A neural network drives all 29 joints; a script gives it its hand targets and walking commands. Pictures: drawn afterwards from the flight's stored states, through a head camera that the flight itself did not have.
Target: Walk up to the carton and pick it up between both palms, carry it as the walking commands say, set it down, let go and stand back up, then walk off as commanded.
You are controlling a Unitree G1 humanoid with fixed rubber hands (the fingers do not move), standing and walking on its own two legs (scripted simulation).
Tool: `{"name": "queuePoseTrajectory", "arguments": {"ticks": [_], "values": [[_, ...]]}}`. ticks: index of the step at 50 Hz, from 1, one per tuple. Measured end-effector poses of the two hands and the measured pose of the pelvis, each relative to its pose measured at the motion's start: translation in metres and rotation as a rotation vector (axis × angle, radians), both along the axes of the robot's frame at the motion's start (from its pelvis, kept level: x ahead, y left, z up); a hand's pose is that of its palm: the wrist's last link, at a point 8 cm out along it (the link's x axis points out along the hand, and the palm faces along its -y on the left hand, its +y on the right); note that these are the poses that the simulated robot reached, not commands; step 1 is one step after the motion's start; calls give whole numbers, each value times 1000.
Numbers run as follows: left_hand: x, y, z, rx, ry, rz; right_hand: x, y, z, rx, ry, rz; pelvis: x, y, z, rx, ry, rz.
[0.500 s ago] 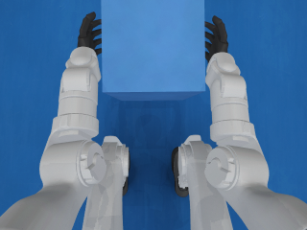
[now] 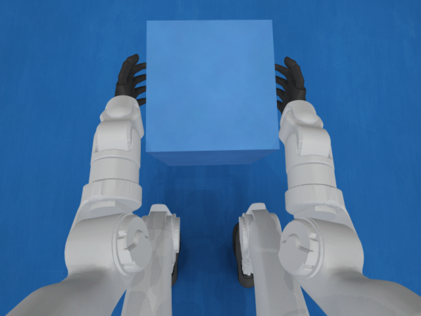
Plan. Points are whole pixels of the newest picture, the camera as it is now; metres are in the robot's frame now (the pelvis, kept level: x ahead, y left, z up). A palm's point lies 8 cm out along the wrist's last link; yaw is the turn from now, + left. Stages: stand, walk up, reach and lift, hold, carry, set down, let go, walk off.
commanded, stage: reach and lift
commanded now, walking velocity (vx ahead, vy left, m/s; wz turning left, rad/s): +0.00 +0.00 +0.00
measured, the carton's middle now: (210, 108) +0.49 +0.00 -0.12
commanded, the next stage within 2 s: none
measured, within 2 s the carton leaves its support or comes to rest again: neither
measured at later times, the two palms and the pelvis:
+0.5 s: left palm (114, 90) +0.47 +0.15 +0.01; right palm (311, 95) +0.46 -0.14 +0.02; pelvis +0.02 +0.00 +0.06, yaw +0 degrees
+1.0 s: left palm (94, 79) +0.45 +0.15 +0.09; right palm (343, 86) +0.44 -0.14 +0.10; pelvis +0.04 +0.00 +0.13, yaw +1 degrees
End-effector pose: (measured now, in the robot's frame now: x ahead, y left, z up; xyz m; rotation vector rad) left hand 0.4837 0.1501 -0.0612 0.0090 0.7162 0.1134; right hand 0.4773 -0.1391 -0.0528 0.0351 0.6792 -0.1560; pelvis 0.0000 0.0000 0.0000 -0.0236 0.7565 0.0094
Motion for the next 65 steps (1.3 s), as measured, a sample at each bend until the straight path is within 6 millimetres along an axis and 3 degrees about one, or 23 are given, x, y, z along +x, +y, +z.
{"name": "queuePoseTrajectory", "arguments": {"ticks": [65], "values": [[-51,-5,193,-9,2,3,-53,-5,192,-9,6,5,45,-4,169,19,-290,12]]}}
